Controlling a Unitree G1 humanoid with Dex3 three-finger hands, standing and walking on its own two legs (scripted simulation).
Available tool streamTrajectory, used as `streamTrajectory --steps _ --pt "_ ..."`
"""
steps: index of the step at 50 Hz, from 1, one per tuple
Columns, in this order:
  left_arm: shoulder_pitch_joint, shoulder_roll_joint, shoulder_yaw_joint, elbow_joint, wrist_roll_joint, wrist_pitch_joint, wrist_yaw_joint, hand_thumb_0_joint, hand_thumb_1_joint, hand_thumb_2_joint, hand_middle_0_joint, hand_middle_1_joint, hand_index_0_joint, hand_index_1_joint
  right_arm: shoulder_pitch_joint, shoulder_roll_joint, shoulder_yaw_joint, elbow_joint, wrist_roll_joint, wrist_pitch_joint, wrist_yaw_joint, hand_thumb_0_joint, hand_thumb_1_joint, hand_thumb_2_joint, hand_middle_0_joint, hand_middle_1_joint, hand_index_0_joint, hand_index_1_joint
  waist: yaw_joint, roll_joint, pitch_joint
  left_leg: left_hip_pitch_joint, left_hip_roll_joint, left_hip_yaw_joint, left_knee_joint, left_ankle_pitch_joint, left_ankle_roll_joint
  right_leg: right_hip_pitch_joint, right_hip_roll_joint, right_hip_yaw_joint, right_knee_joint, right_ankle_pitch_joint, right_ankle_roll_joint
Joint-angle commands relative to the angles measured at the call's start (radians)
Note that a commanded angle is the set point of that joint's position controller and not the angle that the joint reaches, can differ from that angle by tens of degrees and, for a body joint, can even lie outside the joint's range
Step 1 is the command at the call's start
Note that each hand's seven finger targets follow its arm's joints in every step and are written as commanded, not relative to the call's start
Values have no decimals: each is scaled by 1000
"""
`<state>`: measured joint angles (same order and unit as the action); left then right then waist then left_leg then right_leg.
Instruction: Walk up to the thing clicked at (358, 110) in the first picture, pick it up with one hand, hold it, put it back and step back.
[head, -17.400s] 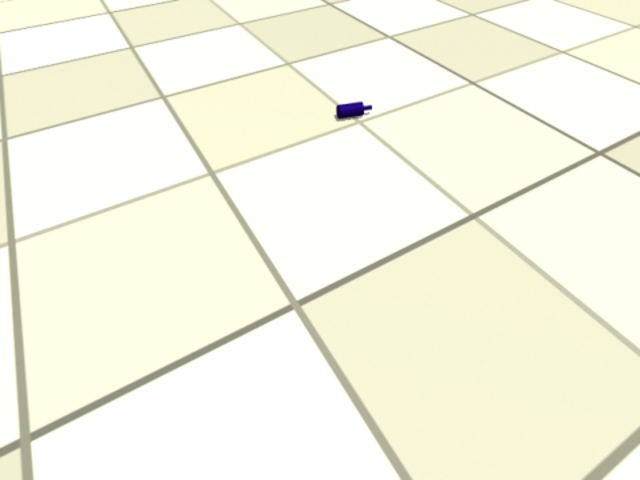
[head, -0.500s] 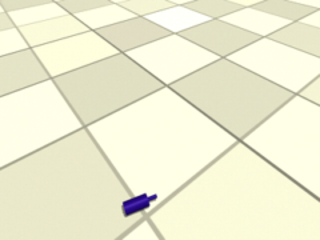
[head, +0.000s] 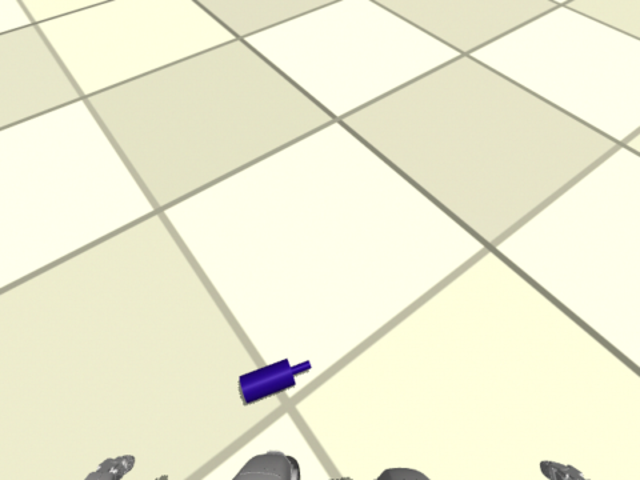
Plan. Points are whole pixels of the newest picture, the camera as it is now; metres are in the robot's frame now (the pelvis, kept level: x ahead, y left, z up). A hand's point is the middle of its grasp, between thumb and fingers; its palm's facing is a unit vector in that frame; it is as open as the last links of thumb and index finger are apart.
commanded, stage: walk up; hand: left
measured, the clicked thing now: (277, 376) +0.42 +0.16 -0.72
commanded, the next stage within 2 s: none
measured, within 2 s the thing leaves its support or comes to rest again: neither
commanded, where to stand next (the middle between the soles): -0.01 -0.01 m, yaw -1 degrees
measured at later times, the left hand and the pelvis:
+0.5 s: hand out of the picture +0.00 +0.26 -0.12, palm faces +0.07 -0.90 -0.43, open 7.4 cm; pelvis -0.05 -0.02 +0.00, yaw +4 degrees
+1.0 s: hand out of the picture +0.04 +0.27 -0.15, palm faces +0.03 -0.93 -0.37, open 7.4 cm; pelvis -0.04 +0.01 +0.00, yaw +3 degrees
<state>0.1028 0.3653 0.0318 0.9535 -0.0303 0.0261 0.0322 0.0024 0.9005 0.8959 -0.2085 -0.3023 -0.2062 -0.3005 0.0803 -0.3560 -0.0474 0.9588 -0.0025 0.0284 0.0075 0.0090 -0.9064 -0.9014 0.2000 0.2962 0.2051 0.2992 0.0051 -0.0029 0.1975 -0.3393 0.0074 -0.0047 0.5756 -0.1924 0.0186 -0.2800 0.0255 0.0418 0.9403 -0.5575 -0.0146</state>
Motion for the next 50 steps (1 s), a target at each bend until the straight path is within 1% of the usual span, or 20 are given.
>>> streamTrajectory --steps 1,6,9,10,11,12,15,19,21,24,29,30,31,32,35,40,43,45,47,50 --pt "113 198 47 -49 -12 -7 25 0 900 900 -200 -300 -200 -300 -14 -251 -61 -113 -12 9 -31 0 -900 -900 200 300 200 300 -3 181 -284 207 233 -152 -74 725 217 -98 -4 33 153 -36 -1" --pt "144 189 71 -64 11 -4 22 0 900 900 -200 -300 -200 -300 -29 -257 -69 -177 -22 36 -17 0 -900 -900 200 300 200 300 -14 183 -297 136 248 -205 -33 589 223 -21 -16 -53 -73 59 25" --pt "193 196 84 -61 44 -16 16 0 900 900 -200 -300 -200 -300 -88 -238 -63 -203 2 49 -12 0 -900 -900 200 300 200 300 50 115 -297 -14 189 -181 85 272 115 116 -42 -31 -404 337 -8" --pt "156 266 100 -91 66 -28 16 0 900 900 -200 -300 -200 -300 -42 -183 -48 -206 9 50 -11 0 -900 -900 200 300 200 300 37 -106 -248 -161 53 -126 231 6 45 109 -218 223 -567 368 -49" --pt "80 394 128 -135 69 -30 12 0 900 900 -200 -300 -200 -300 -41 -167 -49 -213 11 55 -21 0 -900 -900 200 300 200 300 34 -288 -211 -227 -130 -99 464 -450 -16 -15 -471 492 -627 594 -188" --pt "65 411 126 -167 78 -36 14 0 900 900 -200 -300 -200 -300 -57 -219 -66 -212 -3 63 -33 0 -900 -900 200 300 200 300 50 -252 -201 -171 -112 -233 670 -488 -10 -102 -521 580 -604 680 -308" --pt "-47 267 109 -183 62 -37 20 0 900 900 -200 -300 -200 -300 76 -228 -73 -165 10 51 -23 0 -900 -900 200 300 200 300 -45 -90 -206 -210 -127 -228 780 -292 -32 14 -284 161 -480 762 -166" --pt "91 206 100 -187 79 -70 -3 0 900 900 -200 -300 -200 -300 63 -247 -56 -137 -6 -1 -7 0 -900 -900 200 300 200 300 68 -180 -288 -256 -60 -132 463 -228 -56 326 -233 189 -603 51 -156" --pt "190 278 130 -176 83 -72 -19 0 900 900 -200 -300 -200 -300 21 -265 -54 -157 -18 -20 9 0 -900 -900 200 300 200 300 114 -226 -220 -314 -48 -95 317 -295 -51 396 -285 267 -626 -61 -198" --pt "256 318 142 -174 77 -68 -40 0 900 900 -200 -300 -200 -300 -1 -248 -48 -165 -30 -47 22 0 -900 -900 200 300 200 300 117 -201 -143 -228 -18 -47 149 -371 -30 303 -326 263 -657 -16 -224" --pt "111 221 82 -210 53 -52 -53 0 900 900 -200 -300 -200 -300 253 -194 -55 -64 -27 -76 10 0 -900 -900 200 300 200 300 -59 -30 -226 345 -38 31 -249 -21 12 -66 -200 -9 -411 260 -102" --pt "125 143 52 -219 45 -50 -51 0 900 900 -200 -300 -200 -300 245 -247 -66 -77 -43 -80 -1 0 -900 -900 200 300 200 300 -55 145 -237 421 115 -216 -328 -145 38 -214 -130 -72 -240 211 -44" --pt "101 147 49 -212 36 -42 -48 0 900 900 -200 -300 -200 -300 197 -331 -71 -111 -46 -82 -7 0 -900 -900 200 300 200 300 -50 213 -190 287 312 -518 -377 -406 143 -283 -31 -46 -163 27 1" --pt "90 249 77 -182 44 -45 -38 0 900 900 -200 -300 -200 -300 178 -356 -79 -119 -25 -78 -5 0 -900 -900 200 300 200 300 -62 160 -123 141 366 -531 -370 -398 241 -195 -76 22 -40 -9 -7" --pt "178 212 59 -113 31 -54 -40 0 900 900 -200 -300 -200 -300 112 -273 -42 -137 -22 -85 -12 0 -900 -900 200 300 200 300 -10 150 -95 207 238 -268 -283 -50 178 -214 -71 65 -102 66 -4" --pt "201 196 50 -50 29 -69 -26 0 900 900 -200 -300 -200 -300 44 -253 -30 -138 -10 -56 -10 0 -900 -900 200 300 200 300 18 195 -140 95 190 -90 -106 357 121 74 -40 -71 -381 271 7" --pt "155 274 62 -48 40 -82 -9 0 900 900 -200 -300 -200 -300 49 -215 -23 -135 23 -30 -13 0 -900 -900 200 300 200 300 9 29 -175 23 87 -32 23 149 24 166 -161 102 -492 693 -52" --pt "83 330 61 -60 33 -83 -10 0 900 900 -200 -300 -200 -300 97 -196 -29 -98 18 -8 -19 0 -900 -900 200 300 200 300 -20 -100 -183 136 4 -10 147 -239 -2 -21 -348 317 -564 638 -200" --pt "21 300 48 -68 40 -77 -9 0 900 900 -200 -300 -200 -300 98 -201 -32 -77 9 -6 -12 0 -900 -900 200 300 200 300 -38 -130 -185 147 12 -34 90 -244 7 -41 -318 275 -547 599 -177" --pt "17 219 28 -60 33 -70 -12 0 900 900 -200 -300 -200 -300 75 -254 -40 -55 -6 -32 -7 0 -900 -900 200 300 200 300 -18 -51 -256 193 142 -159 -151 55 53 -9 -154 83 -410 586 -37"
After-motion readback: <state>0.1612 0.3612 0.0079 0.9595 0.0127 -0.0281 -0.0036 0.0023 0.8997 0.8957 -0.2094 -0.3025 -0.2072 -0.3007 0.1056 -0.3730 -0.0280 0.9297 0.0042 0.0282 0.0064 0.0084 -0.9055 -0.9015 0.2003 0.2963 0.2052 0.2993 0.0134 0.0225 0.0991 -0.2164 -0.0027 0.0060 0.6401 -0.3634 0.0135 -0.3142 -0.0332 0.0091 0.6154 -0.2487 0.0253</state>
